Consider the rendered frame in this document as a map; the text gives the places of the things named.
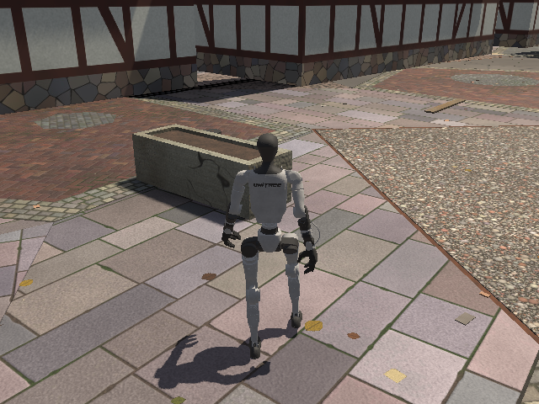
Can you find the robot right forearm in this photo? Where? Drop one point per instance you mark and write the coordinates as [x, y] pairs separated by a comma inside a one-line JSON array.
[[306, 231]]

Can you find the right robot upper arm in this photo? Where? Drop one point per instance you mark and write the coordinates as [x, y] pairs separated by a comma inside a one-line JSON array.
[[295, 179]]

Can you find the right robot hand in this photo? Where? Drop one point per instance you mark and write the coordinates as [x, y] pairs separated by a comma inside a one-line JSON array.
[[313, 256]]

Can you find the right robot thigh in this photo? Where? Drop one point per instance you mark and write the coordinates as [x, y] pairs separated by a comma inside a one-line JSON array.
[[290, 246]]

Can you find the robot left forearm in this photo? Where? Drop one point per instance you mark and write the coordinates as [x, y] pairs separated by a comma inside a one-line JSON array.
[[229, 221]]

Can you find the left robot upper arm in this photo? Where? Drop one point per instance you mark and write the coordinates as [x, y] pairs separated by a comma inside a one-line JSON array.
[[237, 191]]

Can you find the left robot hand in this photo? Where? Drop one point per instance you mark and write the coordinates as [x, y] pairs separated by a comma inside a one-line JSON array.
[[234, 235]]

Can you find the left robot foot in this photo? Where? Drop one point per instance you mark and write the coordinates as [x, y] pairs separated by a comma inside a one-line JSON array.
[[254, 351]]

